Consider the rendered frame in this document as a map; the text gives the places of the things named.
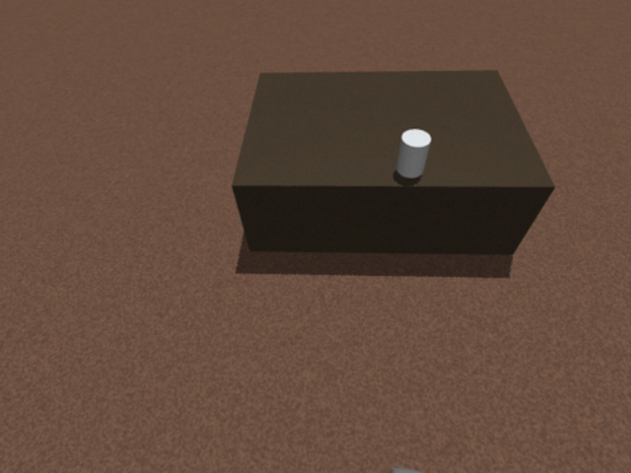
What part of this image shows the can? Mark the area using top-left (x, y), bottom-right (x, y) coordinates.
top-left (396, 129), bottom-right (431, 178)

